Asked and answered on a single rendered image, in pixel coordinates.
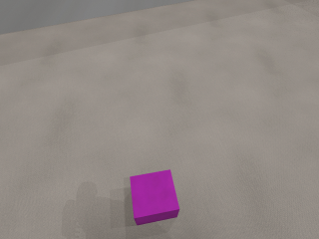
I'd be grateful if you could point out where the carton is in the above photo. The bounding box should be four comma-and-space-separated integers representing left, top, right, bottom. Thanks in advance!
130, 169, 179, 225

